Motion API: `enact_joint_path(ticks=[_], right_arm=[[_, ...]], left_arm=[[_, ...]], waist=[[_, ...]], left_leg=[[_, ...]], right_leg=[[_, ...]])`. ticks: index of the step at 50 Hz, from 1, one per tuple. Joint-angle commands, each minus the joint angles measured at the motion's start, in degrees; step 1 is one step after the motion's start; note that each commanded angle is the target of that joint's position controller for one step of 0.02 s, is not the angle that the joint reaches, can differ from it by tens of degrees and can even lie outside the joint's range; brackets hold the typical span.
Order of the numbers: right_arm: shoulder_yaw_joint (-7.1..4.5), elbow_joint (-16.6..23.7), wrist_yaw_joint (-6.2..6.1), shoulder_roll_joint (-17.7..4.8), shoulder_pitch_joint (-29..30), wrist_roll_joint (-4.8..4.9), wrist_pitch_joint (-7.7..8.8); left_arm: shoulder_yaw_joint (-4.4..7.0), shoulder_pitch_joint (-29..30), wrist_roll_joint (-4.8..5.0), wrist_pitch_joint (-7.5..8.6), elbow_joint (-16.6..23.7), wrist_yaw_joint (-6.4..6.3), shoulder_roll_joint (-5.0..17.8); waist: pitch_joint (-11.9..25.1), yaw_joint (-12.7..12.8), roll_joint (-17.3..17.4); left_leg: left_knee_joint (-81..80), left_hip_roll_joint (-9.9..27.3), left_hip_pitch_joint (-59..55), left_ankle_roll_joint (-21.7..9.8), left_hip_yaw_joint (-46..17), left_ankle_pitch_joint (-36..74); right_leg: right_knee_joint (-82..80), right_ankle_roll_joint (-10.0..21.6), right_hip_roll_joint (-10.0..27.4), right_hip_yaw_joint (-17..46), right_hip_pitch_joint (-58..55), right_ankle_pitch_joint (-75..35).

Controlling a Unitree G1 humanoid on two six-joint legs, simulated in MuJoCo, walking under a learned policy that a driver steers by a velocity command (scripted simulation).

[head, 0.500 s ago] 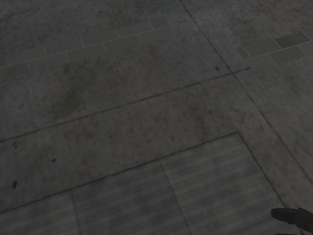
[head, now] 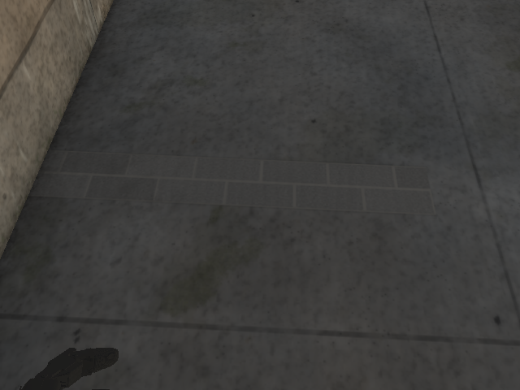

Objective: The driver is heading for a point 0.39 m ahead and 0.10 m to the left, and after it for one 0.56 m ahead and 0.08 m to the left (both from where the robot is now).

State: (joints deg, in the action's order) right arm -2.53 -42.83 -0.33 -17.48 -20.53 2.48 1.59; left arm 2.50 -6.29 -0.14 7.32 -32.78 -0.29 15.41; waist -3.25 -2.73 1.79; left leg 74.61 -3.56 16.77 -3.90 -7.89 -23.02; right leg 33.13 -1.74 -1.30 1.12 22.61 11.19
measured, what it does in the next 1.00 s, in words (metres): walks ahead, turning left: left foot, then right foot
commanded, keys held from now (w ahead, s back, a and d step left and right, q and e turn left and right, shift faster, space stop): w+q+shift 0.38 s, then shift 0.62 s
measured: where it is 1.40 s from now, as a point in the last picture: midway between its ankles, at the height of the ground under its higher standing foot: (165, 291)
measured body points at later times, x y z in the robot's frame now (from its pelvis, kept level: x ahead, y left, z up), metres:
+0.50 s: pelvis +0.41 +0.09 +0.00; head +0.44 +0.11 +0.44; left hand +0.44 +0.38 -0.10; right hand +0.64 -0.12 -0.10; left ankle +0.45 +0.14 -0.72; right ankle +0.38 -0.13 -0.60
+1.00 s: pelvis +0.68 +0.16 +0.01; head +0.71 +0.20 +0.45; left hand +0.70 +0.45 -0.10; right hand +0.94 -0.01 -0.10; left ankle +0.58 +0.27 -0.66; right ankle +0.82 +0.17 -0.72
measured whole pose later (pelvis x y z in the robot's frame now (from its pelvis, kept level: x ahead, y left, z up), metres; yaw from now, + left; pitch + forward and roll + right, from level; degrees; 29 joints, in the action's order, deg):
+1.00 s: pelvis +0.68 +0.16 +0.01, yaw +34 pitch +1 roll -1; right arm -1.2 -45.0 -3.5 -17.9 -11.8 -1.1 -1.3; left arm -0.5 -6.1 -2.2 3.1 -40.0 1.3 13.0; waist -4.5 0.6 -0.3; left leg 63.6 2.5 29.1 4.1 -3.6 -25.7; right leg 23.8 4.6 -5.9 -0.7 22.9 1.9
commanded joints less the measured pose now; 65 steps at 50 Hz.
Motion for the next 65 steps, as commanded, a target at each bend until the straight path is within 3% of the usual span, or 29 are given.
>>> enact_joint_path(ticks=[1,4,11,14,17,18,19,20,21,22,23,25,27,30,34,38,39,40,41,42,44,47,50,56,58,59,60,62,65], right_arm=[[-0.95,9.1,0.77,-4.6,8.0,-0.72,1.00],[-0.23,10.4,1.35,-0.7,8.8,0.79,-0.86],[0.46,13.5,3.77,-1.6,19.0,-0.64,0.23],[-0.27,14.6,5.03,-3.6,23.5,-0.42,1.25],[-3.93,11.9,4.19,-10.5,6.7,0.81,0.07],[-6.37,7.2,3.36,-14.6,-9.9,0.47,-0.79],[-6.39,4.2,2.27,-16.0,-13.2,0.59,-1.71],[-5.76,8.9,2.29,-19.6,-5.1,-1.63,-0.43],[-5.14,10.7,2.24,-14.6,-5.3,-2.58,0.64],[-4.50,10.1,2.26,-12.6,-3.2,-2.91,1.96],[-3.74,10.4,2.62,-11.1,1.6,-3.17,2.98],[-2.43,10.3,2.16,-8.6,7.1,-4.15,3.30],[-1.39,7.6,1.22,-6.5,6.5,-2.37,3.02],[-1.11,4.8,-0.68,-7.5,5.2,-2.38,2.31],[-0.89,0.4,-2.39,-8.0,-3.1,-1.92,0.30],[-0.59,-0.4,-3.25,-7.5,0.4,-3.23,-0.22],[-0.28,0.0,-3.39,-7.5,2.7,-3.94,-0.23],[0.95,1.0,-2.87,-4.3,0.2,-5.08,0.28],[2.53,-2.8,-1.27,-1.1,-14.8,-4.07,0.51],[1.11,-5.5,-0.66,-8.1,-16.0,-3.76,0.01],[-0.37,-2.7,-1.79,-10.5,-2.5,-3.76,-1.93],[-0.42,-1.1,-3.33,-7.1,0.4,-3.45,-3.43],[0.49,-2.8,-3.80,-2.8,-1.8,-3.72,-3.10],[0.32,-4.8,-3.11,-4.1,0.9,-4.37,-2.72],[0.39,-4.0,-3.27,-5.0,3.0,-5.94,-1.87],[-0.39,-3.5,-3.58,-8.8,6.2,-6.10,-1.59],[0.12,-3.7,-3.33,-6.8,9.0,-5.59,-1.08],[1.25,-3.9,-2.84,-3.6,11.4,-5.37,0.32],[1.30,-5.8,-3.13,-3.9,8.6,-4.28,2.00]], left_arm=[[2.74,-11.9,-1.52,-0.37,-1.3,-0.26,6.5],[1.85,-10.3,0.50,-0.03,-4.6,0.64,2.8],[3.23,-10.1,-0.32,0.22,-7.5,-0.25,10.3],[3.69,-14.0,-0.36,-0.56,-9.3,-0.42,13.6],[4.58,-12.0,0.03,-2.47,-8.2,-1.07,18.1],[4.40,-8.0,0.60,-2.33,-6.1,-1.12,17.5],[2.04,-9.2,-0.77,-0.94,-5.4,-0.72,9.6],[-0.38,-16.6,0.64,1.73,-0.4,0.01,4.1],[0.13,-9.8,2.00,3.63,0.7,0.30,11.3],[0.05,-6.3,3.24,3.68,1.1,-0.03,11.3],[-0.25,-5.8,2.09,3.05,-0.2,-0.53,10.9],[0.13,-9.1,0.18,0.69,-2.4,-0.47,10.9],[-0.38,-7.2,-1.19,-0.43,-1.5,0.01,8.9],[-2.14,-0.9,-2.41,-0.51,0.4,0.58,3.5],[-1.98,9.5,-1.51,0.29,2.9,2.47,4.1],[0.25,1.4,-2.40,0.86,0.6,3.07,8.7],[0.41,-5.6,-2.68,1.10,-2.1,2.82,8.7],[0.38,-9.6,-3.64,0.93,-2.4,2.00,10.6],[-0.67,-7.7,-3.79,0.20,-1.6,1.69,7.7],[-0.38,-6.2,-2.44,-0.84,0.6,1.50,6.0],[-1.08,1.2,-1.61,-2.23,1.2,0.47,5.0],[-1.62,4.3,-1.97,-3.38,-1.9,1.04,4.1],[-1.13,4.7,-2.10,-3.81,-3.6,1.93,3.4],[-0.19,7.0,-1.56,-7.63,-2.2,0.76,5.1],[-1.29,2.8,-1.24,-8.10,-4.1,0.84,1.7],[-1.05,0.1,-1.26,-8.07,-4.6,1.02,1.6],[-0.86,0.8,-1.52,-8.45,-4.1,1.19,1.5],[-0.69,2.2,-2.13,-9.10,-4.0,0.85,2.0],[-0.17,3.4,-1.08,-9.39,-4.2,0.20,4.0]], waist=[[3.8,6.9,-5.0],[0.3,4.1,-7.1],[-7.2,4.4,-1.6],[-5.8,4.7,-2.5],[5.3,-7.0,-11.7],[11.7,-14.9,-8.9],[9.9,-11.6,5.8],[21.5,-0.7,21.2],[24.1,-5.2,9.4],[14.1,-2.6,0.9],[8.0,1.0,-8.7],[4.0,4.8,-6.7],[1.2,5.4,-4.1],[3.0,3.6,-2.1],[4.9,-2.5,0.7],[6.3,3.6,4.2],[10.8,7.3,1.8],[19.2,7.5,-8.4],[30.8,2.0,-19.5],[33.5,5.1,-8.9],[17.6,4.8,2.1],[6.8,0.3,-3.6],[8.8,0.1,-7.7],[8.1,1.2,-9.9],[5.6,1.3,-6.4],[3.8,4.4,-0.9],[3.4,5.9,4.5],[3.9,5.8,5.2],[4.5,4.1,1.3]], left_leg=[[3.8,9.6,26.9,0.3,0.2,6.3],[2.1,12.7,28.4,-0.4,1.4,5.3],[-18.5,11.8,27.6,0.4,7.6,26.7],[-28.9,4.9,18.1,-2.7,16.1,26.9],[-27.1,-1.5,-2.9,-6.4,19.3,14.9],[-33.4,-0.7,-24.8,-9.8,14.1,18.6],[-33.2,4.6,-37.1,-12.0,1.4,17.2],[-47.7,17.0,-47.5,-25.0,-34.5,7.8],[-59.5,20.6,-44.8,-23.3,-43.8,0.1],[-60.4,19.8,-34.3,-20.4,-38.4,6.6],[-59.3,17.9,-22.2,-18.2,-31.4,17.0],[-57.9,15.1,-7.4,-16.2,-18.6,34.9],[-59.4,11.1,1.4,-13.5,-9.5,44.2],[-56.8,2.8,6.0,-9.2,2.4,50.3],[-55.2,4.8,-1.9,-5.5,-0.9,37.5],[-42.0,7.8,-10.0,-2.2,-4.7,45.7],[-32.7,5.8,-10.3,-0.2,-2.8,45.6],[-14.0,1.9,3.9,2.5,-0.6,16.2],[1.7,-1.7,16.0,5.5,0.0,-15.2],[9.2,1.0,16.7,6.6,-2.8,-11.4],[10.2,5.0,19.3,7.8,1.4,-4.0],[-4.2,7.1,11.6,7.8,3.2,-0.9],[-20.8,6.8,4.8,8.9,5.6,-3.6],[-39.4,7.2,-3.5,7.1,6.4,8.0],[-48.6,9.8,-7.2,4.9,3.5,10.7],[-50.4,12.6,-2.0,2.6,-0.7,3.9],[-53.6,12.8,5.7,0.8,-3.2,-2.1],[-54.2,10.8,7.8,3.3,-0.6,-1.7],[-50.4,9.0,1.7,4.7,1.9,8.1]], right_leg=[[-17.9,8.7,17.3,21.3,-25.9,5.9],[-20.5,8.4,16.1,11.2,-20.2,-0.5],[-27.1,6.6,14.0,-8.8,-16.7,-14.6],[-23.5,4.1,13.0,-13.8,-22.4,-43.1],[1.7,4.0,15.6,-14.1,-24.5,-81.3],[20.8,3.3,13.7,-13.1,-12.9,-73.5],[45.7,1.0,3.4,-10.6,5.6,-0.3],[62.5,0.2,-4.1,1.4,22.5,23.7],[58.9,1.7,-1.3,8.5,24.8,17.5],[53.7,2.1,0.8,7.2,24.3,14.5],[48.8,1.6,3.4,6.4,19.8,12.2],[42.9,-0.3,7.4,5.4,10.8,10.9],[32.8,-1.3,8.4,2.5,7.1,9.0],[13.6,-2.7,3.2,-3.1,1.3,-7.6],[-3.3,-2.0,-1.8,-3.1,-1.2,-25.2],[-9.3,2.5,-1.8,-0.9,-4.5,-22.2],[-13.3,3.8,0.1,-0.5,-12.5,-32.8],[-3.8,8.1,11.5,10.0,-32.3,-62.2],[-2.5,22.6,26.2,31.0,-47.7,-66.6],[-6.7,24.7,25.8,37.1,-44.1,-50.2],[-12.7,19.4,19.8,27.6,-24.7,-22.9],[-18.0,13.6,10.9,16.1,-4.6,-12.9],[-16.9,13.1,8.4,9.7,-3.6,-19.0],[-19.4,11.4,9.2,13.9,-0.7,16.8],[-16.4,6.5,5.3,10.8,1.7,20.2],[-13.0,4.1,1.3,5.8,-0.1,16.2],[-10.4,2.5,0.5,3.6,-8.2,9.3],[-9.5,3.0,1.4,4.4,-15.0,1.7],[-10.6,5.0,2.5,6.0,-13.0,-3.9]])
